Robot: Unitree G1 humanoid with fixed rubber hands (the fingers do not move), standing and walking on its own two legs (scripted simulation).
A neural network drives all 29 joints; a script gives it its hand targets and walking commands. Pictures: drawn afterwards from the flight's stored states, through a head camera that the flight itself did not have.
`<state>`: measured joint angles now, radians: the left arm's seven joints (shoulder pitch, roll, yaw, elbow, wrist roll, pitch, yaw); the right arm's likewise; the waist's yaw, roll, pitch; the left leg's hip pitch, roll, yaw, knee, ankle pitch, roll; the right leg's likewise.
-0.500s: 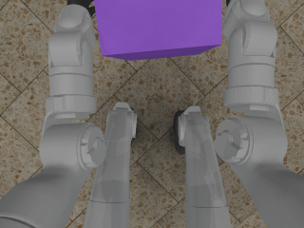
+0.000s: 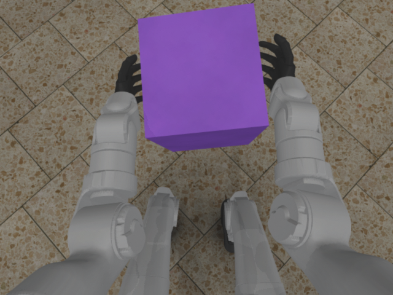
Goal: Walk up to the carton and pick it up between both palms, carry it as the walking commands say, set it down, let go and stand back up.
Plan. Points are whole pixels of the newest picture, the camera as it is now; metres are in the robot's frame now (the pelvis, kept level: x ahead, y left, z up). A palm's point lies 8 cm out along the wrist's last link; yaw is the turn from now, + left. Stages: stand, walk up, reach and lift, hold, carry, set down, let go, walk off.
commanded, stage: reach and lift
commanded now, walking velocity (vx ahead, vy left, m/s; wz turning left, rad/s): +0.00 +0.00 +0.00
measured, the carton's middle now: (204, 94) +0.49 +0.02 -0.11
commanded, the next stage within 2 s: none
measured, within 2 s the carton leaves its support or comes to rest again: neither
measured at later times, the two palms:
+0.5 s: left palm (104, 88) +0.43 +0.17 +0.04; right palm (298, 60) +0.48 -0.11 +0.07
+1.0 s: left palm (79, 78) +0.41 +0.17 +0.12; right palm (329, 51) +0.45 -0.11 +0.14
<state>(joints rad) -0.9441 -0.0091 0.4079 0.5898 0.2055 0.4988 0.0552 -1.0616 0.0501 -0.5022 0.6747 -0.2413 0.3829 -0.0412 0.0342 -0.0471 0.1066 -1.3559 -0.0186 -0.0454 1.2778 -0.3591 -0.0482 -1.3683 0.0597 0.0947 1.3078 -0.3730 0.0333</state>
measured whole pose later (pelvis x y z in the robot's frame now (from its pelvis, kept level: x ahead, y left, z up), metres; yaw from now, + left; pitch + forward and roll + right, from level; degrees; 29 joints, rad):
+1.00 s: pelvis +0.09 +0.01 +0.13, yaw +0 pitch +11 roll +0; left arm -0.38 -0.19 0.36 0.41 0.32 0.52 0.01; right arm -0.51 0.22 -0.45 0.50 -0.37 0.39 0.05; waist 0.04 0.00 -0.07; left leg -0.55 -0.01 -0.05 0.58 -0.23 -0.02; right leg -0.55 0.02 0.10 0.59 -0.24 0.02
